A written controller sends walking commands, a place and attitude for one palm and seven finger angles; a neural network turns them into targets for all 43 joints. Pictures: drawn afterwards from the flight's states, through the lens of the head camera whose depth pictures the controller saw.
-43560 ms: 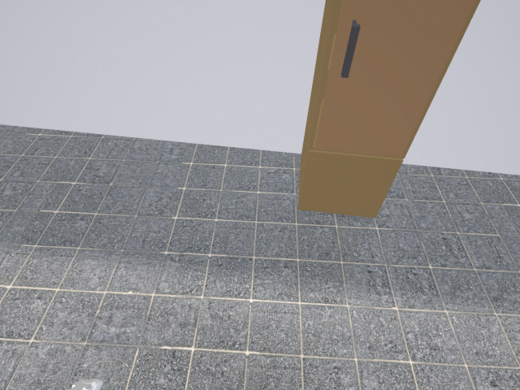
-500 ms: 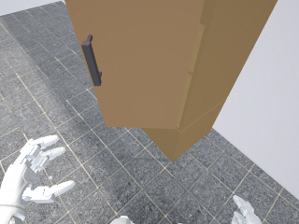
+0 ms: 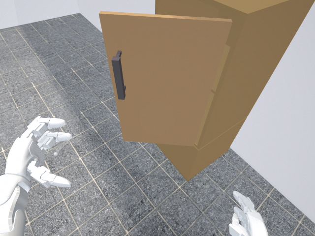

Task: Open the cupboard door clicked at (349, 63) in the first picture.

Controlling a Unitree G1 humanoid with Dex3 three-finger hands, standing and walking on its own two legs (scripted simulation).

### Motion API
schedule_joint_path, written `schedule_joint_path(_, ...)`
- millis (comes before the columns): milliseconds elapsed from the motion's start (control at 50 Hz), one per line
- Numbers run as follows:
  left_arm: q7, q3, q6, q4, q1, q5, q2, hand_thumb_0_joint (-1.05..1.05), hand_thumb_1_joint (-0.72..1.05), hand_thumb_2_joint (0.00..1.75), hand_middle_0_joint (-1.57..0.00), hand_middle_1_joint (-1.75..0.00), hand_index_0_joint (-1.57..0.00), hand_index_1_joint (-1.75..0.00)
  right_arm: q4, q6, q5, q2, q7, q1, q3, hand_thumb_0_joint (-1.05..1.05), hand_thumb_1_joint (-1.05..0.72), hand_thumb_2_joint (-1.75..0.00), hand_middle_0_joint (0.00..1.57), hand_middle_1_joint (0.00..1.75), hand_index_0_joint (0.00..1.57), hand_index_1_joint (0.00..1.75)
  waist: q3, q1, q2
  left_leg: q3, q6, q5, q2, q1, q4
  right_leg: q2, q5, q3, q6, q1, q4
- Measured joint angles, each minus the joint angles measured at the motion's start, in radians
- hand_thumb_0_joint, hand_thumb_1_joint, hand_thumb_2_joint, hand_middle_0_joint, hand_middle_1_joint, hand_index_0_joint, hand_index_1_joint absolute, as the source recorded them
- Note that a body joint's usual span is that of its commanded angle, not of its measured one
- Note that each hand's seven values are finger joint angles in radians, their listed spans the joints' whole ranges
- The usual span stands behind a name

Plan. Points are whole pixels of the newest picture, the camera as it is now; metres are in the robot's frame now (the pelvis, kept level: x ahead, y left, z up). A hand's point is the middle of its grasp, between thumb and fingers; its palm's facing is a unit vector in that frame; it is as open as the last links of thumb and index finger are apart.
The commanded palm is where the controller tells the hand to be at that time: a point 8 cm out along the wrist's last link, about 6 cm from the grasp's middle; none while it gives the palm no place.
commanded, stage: raise the hand with hooked fingers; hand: left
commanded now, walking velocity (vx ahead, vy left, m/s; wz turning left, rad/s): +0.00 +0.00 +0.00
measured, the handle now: (120, 76) +0.56 +0.18 +0.10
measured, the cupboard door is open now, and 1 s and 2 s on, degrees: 50 50 50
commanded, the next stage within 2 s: move the hooked fingers beside the handle in 0.68 s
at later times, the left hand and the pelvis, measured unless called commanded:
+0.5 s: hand (59, 137) +0.30 +0.26 +0.11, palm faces +0.05 -1.00 -0.03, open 14.0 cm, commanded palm +0.27 +0.31 +0.12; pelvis +0.00 -0.01 +0.01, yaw -1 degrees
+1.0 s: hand (65, 130) +0.32 +0.25 +0.11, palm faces +0.07 -1.00 -0.02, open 14.0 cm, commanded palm +0.30 +0.30 +0.11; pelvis +0.00 -0.03 +0.01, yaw +0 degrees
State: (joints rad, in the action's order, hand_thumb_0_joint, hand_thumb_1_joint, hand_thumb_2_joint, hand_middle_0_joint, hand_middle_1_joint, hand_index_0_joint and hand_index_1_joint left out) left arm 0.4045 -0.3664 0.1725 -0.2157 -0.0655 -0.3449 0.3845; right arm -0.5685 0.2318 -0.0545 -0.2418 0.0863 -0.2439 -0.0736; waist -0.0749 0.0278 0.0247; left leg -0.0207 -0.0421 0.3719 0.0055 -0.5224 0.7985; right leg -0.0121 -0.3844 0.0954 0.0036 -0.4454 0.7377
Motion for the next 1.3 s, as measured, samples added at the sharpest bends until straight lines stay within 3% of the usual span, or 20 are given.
schedule_joint_path(240,0.048,-0.057,-0.050,-0.131,0.151,0.004,0.064,-0.01,-0.50,0.30,-0.30,-1.20,-0.30,-1.20,-0.026,-0.018,-0.007,-0.029,0.016,-0.028,0.009,0.02,-0.90,-0.90,0.20,0.30,0.21,0.30,0.019,-0.012,-0.003,-0.004,0.001,-0.026,-0.002,0.053,-0.063,0.002,0.028,-0.005,0.000,0.050,-0.062)
schedule_joint_path(340,0.057,-0.058,-0.058,-0.143,0.148,0.002,0.065,-0.01,-0.50,0.30,-0.29,-1.20,-0.30,-1.20,-0.022,-0.023,-0.009,-0.040,0.009,-0.043,0.022,0.02,-0.90,-0.90,0.20,0.30,0.21,0.30,0.013,-0.022,-0.001,-0.012,0.002,-0.033,0.000,0.063,-0.083,0.003,0.034,-0.013,0.002,0.054,-0.075)
schedule_joint_path(560,0.031,-0.058,-0.024,-0.131,0.125,0.016,0.031,-0.01,-0.50,0.30,-0.30,-1.20,-0.30,-1.20,-0.028,-0.031,-0.005,-0.034,0.008,-0.043,0.028,0.02,-0.91,-0.90,0.20,0.30,0.21,0.30,0.021,-0.021,-0.003,-0.014,0.012,-0.038,0.006,0.076,-0.095,0.010,0.033,-0.015,0.012,0.059,-0.076)
schedule_joint_path(820,0.051,-0.055,-0.026,-0.176,0.142,0.005,0.033,-0.01,-0.50,0.30,-0.30,-1.20,-0.30,-1.20,-0.028,-0.035,-0.010,-0.029,0.016,-0.023,0.019,0.02,-0.90,-0.90,0.20,0.30,0.21,0.30,0.015,-0.015,0.008,-0.006,0.026,-0.044,0.014,0.078,-0.101,0.018,0.031,-0.008,0.025,0.058,-0.071)
schedule_joint_path(980,0.059,-0.070,-0.007,-0.325,0.275,0.030,0.070,-0.01,-0.50,0.30,-0.30,-1.20,-0.30,-1.20,-0.045,-0.045,-0.012,-0.038,0.026,-0.013,0.018,0.02,-0.90,-0.90,0.20,0.30,0.21,0.30,0.029,-0.021,-0.001,0.007,0.034,-0.044,0.019,0.050,-0.081,0.023,0.027,0.003,0.033,0.035,-0.054)
schedule_joint_path(1120,0.092,-0.083,0.008,-0.434,0.365,0.033,0.109,-0.01,-0.50,0.30,-0.30,-1.20,-0.30,-1.20,-0.046,-0.065,-0.014,-0.047,0.020,-0.035,0.024,0.02,-0.91,-0.90,0.20,0.30,0.21,0.30,0.020,-0.041,-0.008,-0.004,0.034,-0.039,0.025,0.025,-0.071,0.028,0.027,-0.008,0.033,0.003,-0.043)
schedule_joint_path(1300,0.083,-0.093,0.035,-0.521,0.441,0.055,0.124,-0.01,-0.50,0.30,-0.30,-1.20,-0.30,-1.20,-0.045,-0.101,-0.011,-0.052,0.009,-0.083,0.034,0.02,-0.91,-0.90,0.20,0.30,0.21,0.30,0.018,-0.059,-0.014,-0.016,0.025,-0.030,0.026,-0.011,-0.057,0.028,0.025,-0.021,0.026,-0.036,-0.031)
